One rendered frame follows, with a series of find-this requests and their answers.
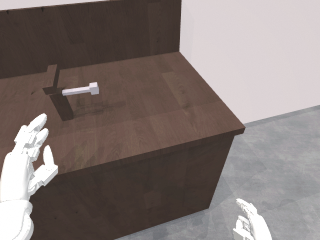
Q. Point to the robot left forearm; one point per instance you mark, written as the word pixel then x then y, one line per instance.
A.
pixel 15 221

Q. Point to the right robot hand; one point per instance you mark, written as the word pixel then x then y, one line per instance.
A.
pixel 255 228

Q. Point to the counter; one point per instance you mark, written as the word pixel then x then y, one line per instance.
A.
pixel 148 149

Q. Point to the tap lever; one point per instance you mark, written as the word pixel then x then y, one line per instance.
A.
pixel 93 88

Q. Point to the left robot hand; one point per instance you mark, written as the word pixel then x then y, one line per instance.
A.
pixel 15 181

